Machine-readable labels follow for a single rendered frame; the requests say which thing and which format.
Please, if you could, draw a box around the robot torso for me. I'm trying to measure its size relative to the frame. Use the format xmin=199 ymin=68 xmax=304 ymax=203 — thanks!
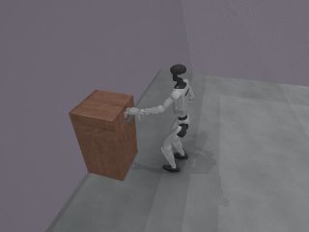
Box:
xmin=172 ymin=84 xmax=190 ymax=130

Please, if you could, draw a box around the left robot hand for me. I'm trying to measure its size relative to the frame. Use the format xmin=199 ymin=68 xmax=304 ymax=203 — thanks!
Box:
xmin=124 ymin=107 xmax=141 ymax=121

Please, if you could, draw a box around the robot left shin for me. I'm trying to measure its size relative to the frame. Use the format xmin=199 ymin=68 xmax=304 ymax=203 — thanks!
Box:
xmin=161 ymin=147 xmax=176 ymax=169

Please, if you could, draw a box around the handle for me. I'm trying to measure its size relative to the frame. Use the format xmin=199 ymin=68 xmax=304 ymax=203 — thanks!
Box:
xmin=124 ymin=115 xmax=134 ymax=125

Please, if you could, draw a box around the drawer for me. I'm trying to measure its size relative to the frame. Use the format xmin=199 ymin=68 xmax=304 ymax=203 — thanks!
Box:
xmin=114 ymin=101 xmax=133 ymax=139

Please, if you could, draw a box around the left robot forearm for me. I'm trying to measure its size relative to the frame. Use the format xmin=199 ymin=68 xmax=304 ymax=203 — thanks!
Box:
xmin=137 ymin=106 xmax=162 ymax=116

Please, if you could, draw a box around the cabinet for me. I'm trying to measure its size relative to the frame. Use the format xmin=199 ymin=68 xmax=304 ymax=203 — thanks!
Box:
xmin=69 ymin=89 xmax=138 ymax=181

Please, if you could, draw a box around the robot left upper arm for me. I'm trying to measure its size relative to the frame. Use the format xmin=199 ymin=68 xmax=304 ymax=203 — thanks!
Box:
xmin=158 ymin=90 xmax=182 ymax=114

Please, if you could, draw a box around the robot right upper arm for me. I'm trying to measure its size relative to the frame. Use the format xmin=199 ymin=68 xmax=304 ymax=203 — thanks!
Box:
xmin=183 ymin=79 xmax=194 ymax=102

